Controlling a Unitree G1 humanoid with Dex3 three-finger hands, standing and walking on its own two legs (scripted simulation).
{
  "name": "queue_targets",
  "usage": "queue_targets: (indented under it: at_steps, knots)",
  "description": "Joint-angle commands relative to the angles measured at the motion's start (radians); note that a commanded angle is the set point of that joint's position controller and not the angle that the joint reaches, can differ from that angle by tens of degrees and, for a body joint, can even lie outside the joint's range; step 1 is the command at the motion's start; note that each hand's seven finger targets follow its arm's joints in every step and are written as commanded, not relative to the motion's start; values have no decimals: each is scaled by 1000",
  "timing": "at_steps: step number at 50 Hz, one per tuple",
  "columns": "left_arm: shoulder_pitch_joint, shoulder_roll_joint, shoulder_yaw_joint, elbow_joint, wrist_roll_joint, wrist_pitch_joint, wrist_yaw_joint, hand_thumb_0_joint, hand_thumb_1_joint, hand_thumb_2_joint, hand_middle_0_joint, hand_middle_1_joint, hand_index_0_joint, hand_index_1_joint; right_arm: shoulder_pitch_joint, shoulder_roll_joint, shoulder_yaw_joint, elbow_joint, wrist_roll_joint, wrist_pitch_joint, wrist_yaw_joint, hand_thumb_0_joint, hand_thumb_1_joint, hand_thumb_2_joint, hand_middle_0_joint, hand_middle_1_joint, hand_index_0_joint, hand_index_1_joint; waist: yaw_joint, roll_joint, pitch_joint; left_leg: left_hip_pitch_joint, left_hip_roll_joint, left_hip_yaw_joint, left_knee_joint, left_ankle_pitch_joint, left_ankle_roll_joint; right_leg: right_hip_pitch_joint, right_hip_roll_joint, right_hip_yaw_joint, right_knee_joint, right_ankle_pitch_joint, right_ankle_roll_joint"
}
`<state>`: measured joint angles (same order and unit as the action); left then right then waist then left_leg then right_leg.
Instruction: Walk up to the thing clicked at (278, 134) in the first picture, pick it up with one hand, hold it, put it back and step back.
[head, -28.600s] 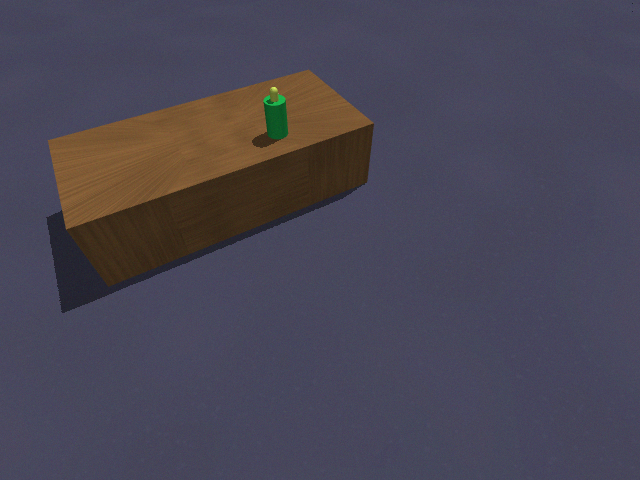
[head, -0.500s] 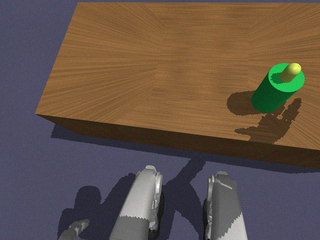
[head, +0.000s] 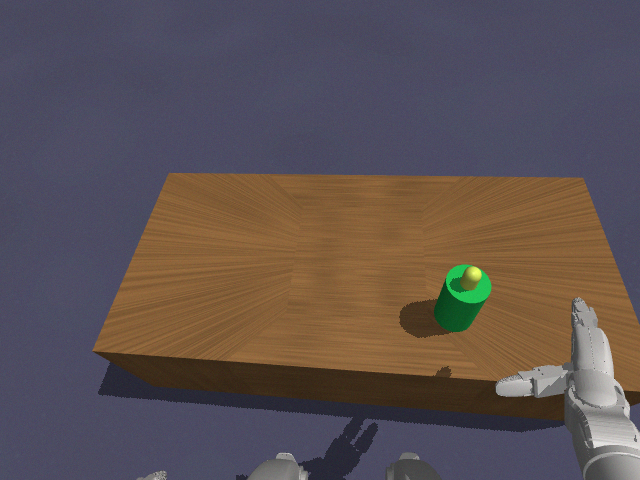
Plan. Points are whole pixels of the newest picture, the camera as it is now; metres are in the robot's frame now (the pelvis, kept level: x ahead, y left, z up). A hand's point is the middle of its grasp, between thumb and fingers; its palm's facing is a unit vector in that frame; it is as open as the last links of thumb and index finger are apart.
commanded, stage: home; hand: right
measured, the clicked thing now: (462, 294) +0.49 -0.23 -0.29
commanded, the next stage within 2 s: none
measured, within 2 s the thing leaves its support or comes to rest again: neither
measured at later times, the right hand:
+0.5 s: hand (486, 466) +0.16 -0.16 -0.05, palm faces +0.16 +0.96 -0.22, open 17.5 cm
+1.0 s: hand (498, 468) +0.16 -0.17 -0.05, palm faces +0.08 +0.98 -0.20, open 17.7 cm
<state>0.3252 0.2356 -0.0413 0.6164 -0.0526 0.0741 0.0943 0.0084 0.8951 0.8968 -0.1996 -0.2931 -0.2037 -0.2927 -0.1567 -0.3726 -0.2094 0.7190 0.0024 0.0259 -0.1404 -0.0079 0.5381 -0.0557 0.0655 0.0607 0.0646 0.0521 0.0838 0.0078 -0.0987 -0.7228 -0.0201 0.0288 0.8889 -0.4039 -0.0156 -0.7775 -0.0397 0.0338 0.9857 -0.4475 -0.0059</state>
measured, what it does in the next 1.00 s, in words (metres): stands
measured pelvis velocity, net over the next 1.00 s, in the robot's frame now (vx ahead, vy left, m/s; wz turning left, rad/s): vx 0.01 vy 0.02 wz -0.03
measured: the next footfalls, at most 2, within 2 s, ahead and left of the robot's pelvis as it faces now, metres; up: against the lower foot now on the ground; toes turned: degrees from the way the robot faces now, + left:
none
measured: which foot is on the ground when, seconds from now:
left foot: down 0.00-1.00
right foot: down 0.00-1.00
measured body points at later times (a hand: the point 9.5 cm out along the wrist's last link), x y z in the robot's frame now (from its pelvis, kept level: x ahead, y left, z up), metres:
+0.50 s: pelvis +0.01 +0.03 +0.00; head +0.03 +0.03 +0.45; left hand +0.21 +0.26 -0.06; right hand +0.15 -0.21 -0.04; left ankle +0.02 +0.14 -0.68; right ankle +0.02 -0.11 -0.68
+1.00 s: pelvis +0.01 +0.02 +0.00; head +0.02 +0.01 +0.45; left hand +0.17 +0.26 -0.07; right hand +0.16 -0.22 -0.03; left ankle +0.02 +0.14 -0.68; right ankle +0.02 -0.11 -0.68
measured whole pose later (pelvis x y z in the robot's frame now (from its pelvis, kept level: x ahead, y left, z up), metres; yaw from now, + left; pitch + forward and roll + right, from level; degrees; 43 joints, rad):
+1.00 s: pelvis +0.01 +0.02 +0.00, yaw -2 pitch +9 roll +3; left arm 0.30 0.22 -0.02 0.51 -0.02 -0.19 0.16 0.02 0.89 0.90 -0.20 -0.30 -0.20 -0.30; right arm 0.49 -0.22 -0.03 -0.11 0.05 0.42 -0.03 -0.01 0.59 -0.02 0.05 0.05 0.05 0.04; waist 0.04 -0.05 -0.15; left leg -0.64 -0.01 0.05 0.94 -0.46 0.00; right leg -0.69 -0.03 0.06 1.01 -0.48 0.01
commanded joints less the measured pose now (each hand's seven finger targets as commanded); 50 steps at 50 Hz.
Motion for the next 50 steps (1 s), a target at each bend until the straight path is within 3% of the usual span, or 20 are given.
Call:
queue_targets:
  at_steps: [1, 5, 6, 8, 10, 11, 12, 14, 15, 16, 17, 18, 19, 20, 21, 26, 33, 37, 49, 50]
  knots:
    - [-15, 137, 54, -116, 8, -60, 25, 0, 896, 900, -201, -293, -199, -295, -63, -121, 16, -262, 20, -45, -28, 0, 579, -40, 51, 49, 51, 49, -39, -210, -227, 137, -11, 45, -114, 186, 54, 340, -14, 38, -250, 265, 29]
    - [-65, 125, 61, -157, 3, -83, 27, 0, 908, 867, -209, -293, -210, -292, 121, -15, 115, -362, 33, -19, -14, 0, 611, 0, 43, 15, 43, 15, -48, -119, -169, 204, -10, 51, -150, 221, 48, 341, -3, 11, -270, 284, 18]
    - [-18, 110, 61, -152, 26, -95, 21, 0, 896, 900, -201, -292, -199, -294, 201, 13, 72, -318, 6, 18, -20, 0, 585, -37, 51, 48, 51, 48, -44, -52, -117, 185, -15, 48, -147, 213, 44, 244, 4, 5, -229, 282, -3]
    - [-71, 98, 59, -187, 24, -115, 12, 0, 915, 878, -198, -286, -194, -290, 288, 58, 114, -460, 17, 41, -21, 0, 611, 0, 135, 125, 135, 125, -60, -50, -135, 205, -14, 50, -154, 207, 39, 255, 10, -1, -234, 269, -5]
    - [-105, 99, 62, -231, 20, -131, 15, 0, 920, 874, -195, -286, -193, -288, 382, 59, 113, -606, 29, 54, -23, 0, 611, 0, 135, 117, 135, 117, -71, 18, -146, 223, -13, 50, -163, 200, 27, 264, 15, -9, -222, 255, -14]
    - [-108, 89, 59, -227, 20, -142, 12, 0, 896, 899, -201, -292, -199, -294, 406, 87, 139, -648, 33, 62, -18, 0, 611, 0, 55, 37, 55, 37, -57, 44, -135, 224, -11, 47, -163, 191, 20, 251, 18, -14, -211, 237, -18]
    - [-123, 96, 62, -231, 18, -151, 14, 0, 896, 899, -201, -292, -199, -294, 455, 45, 96, -695, 34, 68, -19, 0, 565, -49, 53, 52, 53, 52, -69, 28, -127, 224, -6, 36, -166, 188, 17, 242, 24, -21, -203, 227, -18]
    - [-128, 89, 64, -246, 21, -163, 23, 0, 867, 822, -180, -257, -181, -257, 470, 69, 128, -796, 27, 71, -4, 0, 611, 0, 68, 68, 81, 67, -38, 45, -161, 225, 5, 17, -159, 236, 7, 250, 33, -32, -168, 245, -26]
    - [-125, 85, 65, -244, 24, -172, 27, 0, 896, 899, -201, -292, -199, -294, 483, 75, 135, -834, 24, 74, 0, 0, 611, -3, 45, 38, 45, 38, -31, 31, -154, 220, 8, 13, -154, 234, 6, 238, 35, -34, -159, 238, -27]
    - [-115, 81, 64, -226, 25, -175, 32, 0, 896, 899, -201, -291, -199, -294, 501, 46, 92, -851, 24, 77, 0, 0, 531, -75, 58, 59, 57, 59, -43, 12, -155, 216, 9, 7, -144, 235, 8, 229, 35, -35, -148, 238, -28]
    - [-131, 86, 67, -257, 28, -184, 37, 0, 912, 837, -185, -275, -190, -270, 500, 56, 121, -901, 17, 80, 10, 0, 611, 0, 103, 89, 109, 88, -30, -22, -147, 194, 9, 6, -136, 234, 10, 233, 39, -35, -147, 233, -25]
    - [-117, 87, 69, -241, 31, -186, 39, 0, 896, 899, -201, -291, -199, -293, 511, 47, 109, -908, 18, 79, 14, 0, 610, -23, 49, 45, 49, 45, -27, -19, -140, 180, 7, 6, -127, 222, 11, 228, 36, -31, -140, 223, -25]
    - [-129, 87, 70, -248, 33, -191, 44, 0, 928, 855, -187, -289, -192, -284, 500, 22, 91, -920, 14, 80, 22, 0, 611, 0, 118, 77, 117, 76, -22, -32, -124, 170, 9, 0, -134, 188, 10, 213, 39, -34, -137, 187, -25]
    - [-127, 86, 70, -256, 36, -201, 45, 0, 896, 899, -201, -292, -199, -294, 551, 78, 136, -906, 17, 86, 38, 0, 611, -18, 48, 43, 48, 43, -14, -34, -136, 163, 9, 0, -124, 192, 11, 215, 41, -31, -132, 188, -24]
    - [-131, 91, 73, -253, 37, -204, 49, 0, 896, 899, -201, -292, -199, -294, 488, 6, 77, -956, 21, 82, 43, 0, 531, -89, 60, 63, 60, 63, -20, -51, -134, 154, 13, -8, -133, 162, 11, 201, 43, -30, -128, 159, -25]
    - [-141, 94, 68, -275, 38, -237, 54, 0, 896, 900, -201, -295, -199, -297, 610, 70, 158, -929, 43, 171, 99, 0, 530, -68, 56, 57, 56, 57, -17, -35, -133, 170, 24, -18, -167, 104, 7, 202, 48, -20, -131, 124, -19]
    - [-146, 99, 54, -292, 25, -270, 54, 0, 896, 901, -201, -296, -200, -298, 634, 43, 129, -929, 61, 319, 114, 0, 602, -25, 48, 45, 48, 45, -40, 25, -117, 169, 22, 3, -175, 131, 0, 170, 49, -15, -125, 147, -22]
    - [-129, 107, 61, -288, 26, -288, 64, 0, 896, 901, -201, -296, -200, -298, 612, 29, 102, -970, 60, 330, 105, 0, 590, -32, 49, 47, 49, 47, -49, 12, -118, 158, 15, 5, -148, 144, 5, 170, 47, -20, -119, 148, -24]
    - [-126, 113, 68, -281, 38, -332, 81, 0, 897, 901, -201, -298, -200, -299, 637, 58, 129, -1025, 49, 356, 111, 0, 602, -24, 48, 44, 48, 44, -49, -53, -104, 102, -9, 36, -117, 28, 18, 160, 30, 5, -157, 66, -7]
    - [-118, 112, 66, -277, 39, -334, 83, 0, 897, 902, -201, -298, -200, -299, 644, 26, 99, -1022, 46, 358, 109, 0, 607, -22, 47, 43, 47, 43, -51, -58, -121, 106, -10, 39, -112, 49, 19, 166, 32, 5, -153, 88, -7]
